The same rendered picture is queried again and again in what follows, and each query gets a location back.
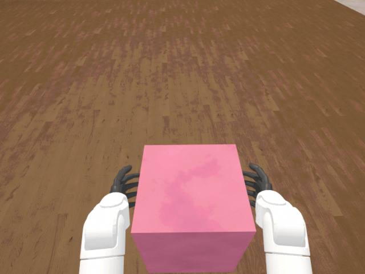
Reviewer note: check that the left robot hand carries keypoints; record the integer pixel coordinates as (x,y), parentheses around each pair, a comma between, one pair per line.
(119,183)

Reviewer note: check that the robot right forearm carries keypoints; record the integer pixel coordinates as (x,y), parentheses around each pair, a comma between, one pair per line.
(284,235)

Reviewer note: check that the right robot hand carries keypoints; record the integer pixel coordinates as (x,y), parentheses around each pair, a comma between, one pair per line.
(261,184)

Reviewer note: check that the robot left forearm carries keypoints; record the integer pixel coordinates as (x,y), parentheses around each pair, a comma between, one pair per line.
(103,238)

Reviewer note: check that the carton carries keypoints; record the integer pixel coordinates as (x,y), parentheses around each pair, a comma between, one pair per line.
(192,211)

